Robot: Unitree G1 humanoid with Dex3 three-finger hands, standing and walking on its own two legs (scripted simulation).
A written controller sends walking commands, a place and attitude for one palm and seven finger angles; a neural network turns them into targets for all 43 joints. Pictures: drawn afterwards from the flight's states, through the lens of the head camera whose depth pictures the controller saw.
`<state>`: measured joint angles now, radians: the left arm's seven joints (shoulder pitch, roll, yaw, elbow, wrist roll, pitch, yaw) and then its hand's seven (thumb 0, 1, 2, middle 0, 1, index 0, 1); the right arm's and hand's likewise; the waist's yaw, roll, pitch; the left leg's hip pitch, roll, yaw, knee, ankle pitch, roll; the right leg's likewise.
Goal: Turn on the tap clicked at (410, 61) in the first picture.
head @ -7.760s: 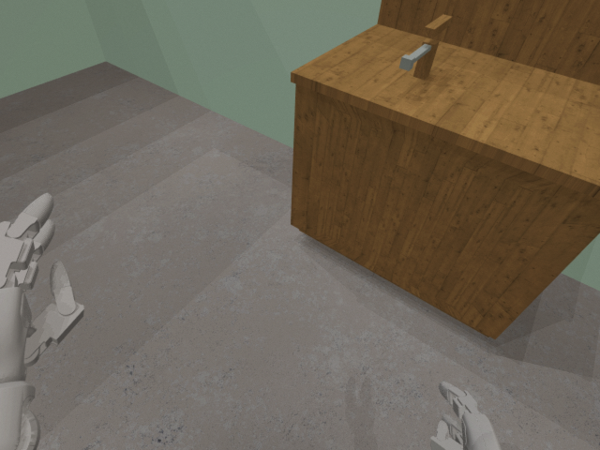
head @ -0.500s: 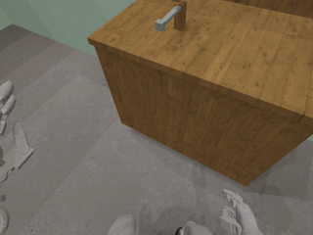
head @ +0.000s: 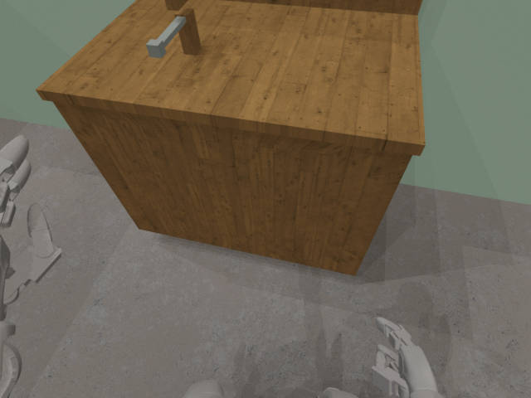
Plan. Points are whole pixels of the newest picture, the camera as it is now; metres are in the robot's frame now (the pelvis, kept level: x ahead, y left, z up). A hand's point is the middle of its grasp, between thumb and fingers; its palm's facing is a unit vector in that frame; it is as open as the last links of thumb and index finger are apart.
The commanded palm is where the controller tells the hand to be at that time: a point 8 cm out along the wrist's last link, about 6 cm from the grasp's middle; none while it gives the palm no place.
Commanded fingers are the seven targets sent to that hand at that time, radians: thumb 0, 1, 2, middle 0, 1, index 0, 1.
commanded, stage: turn to face it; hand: left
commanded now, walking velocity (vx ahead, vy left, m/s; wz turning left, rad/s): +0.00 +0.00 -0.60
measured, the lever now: (156, 48) +0.75 +0.31 +0.11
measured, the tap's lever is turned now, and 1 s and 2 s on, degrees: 0 0 0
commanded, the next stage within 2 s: take the last steps up to it in 0.74 s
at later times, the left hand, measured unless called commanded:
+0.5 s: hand (138, 243) +0.24 +0.15 +0.19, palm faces +0.13 -0.89 -0.43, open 7.4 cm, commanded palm +0.20 +0.20 +0.20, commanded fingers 0.00 0.90 0.90 -0.20 -0.30 -0.20 -0.30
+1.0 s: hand (195, 265) +0.22 +0.09 +0.19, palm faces -0.01 -0.91 -0.42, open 7.4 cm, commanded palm +0.18 +0.15 +0.20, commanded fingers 0.00 0.90 0.90 -0.20 -0.30 -0.20 -0.30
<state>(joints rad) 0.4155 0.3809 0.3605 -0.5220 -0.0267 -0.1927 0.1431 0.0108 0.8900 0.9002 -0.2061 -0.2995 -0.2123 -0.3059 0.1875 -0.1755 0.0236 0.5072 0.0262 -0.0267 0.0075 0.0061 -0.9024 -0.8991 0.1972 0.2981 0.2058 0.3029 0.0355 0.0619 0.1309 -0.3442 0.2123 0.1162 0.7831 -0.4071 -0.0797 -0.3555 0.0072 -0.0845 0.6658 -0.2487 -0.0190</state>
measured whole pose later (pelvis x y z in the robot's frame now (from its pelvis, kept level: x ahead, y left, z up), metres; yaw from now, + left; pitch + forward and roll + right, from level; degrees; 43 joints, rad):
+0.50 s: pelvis -0.04 -0.01 +0.02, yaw -18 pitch +0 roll -2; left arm 0.47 0.37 0.37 -0.55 -0.03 -0.18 0.15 0.01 0.89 0.90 -0.21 -0.30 -0.21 -0.31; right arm 0.21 -0.19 0.00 0.51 0.02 -0.01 0.00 0.01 -0.90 -0.90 0.19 0.30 0.20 0.30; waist 0.03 0.02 0.09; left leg -0.26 0.17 0.15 0.59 -0.30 -0.05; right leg -0.40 0.00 -0.07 0.78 -0.42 0.04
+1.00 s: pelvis -0.08 -0.03 +0.02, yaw -27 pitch +0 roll -1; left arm 0.49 0.37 0.37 -0.50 -0.02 -0.20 0.16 0.01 0.89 0.90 -0.21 -0.30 -0.22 -0.31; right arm 0.25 -0.21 -0.01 0.59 0.02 -0.05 -0.05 0.01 -0.91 -0.90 0.19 0.30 0.20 0.30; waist -0.02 0.01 0.03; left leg -0.30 0.08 0.07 0.58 -0.28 -0.01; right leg -0.33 0.00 -0.07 0.69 -0.43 0.01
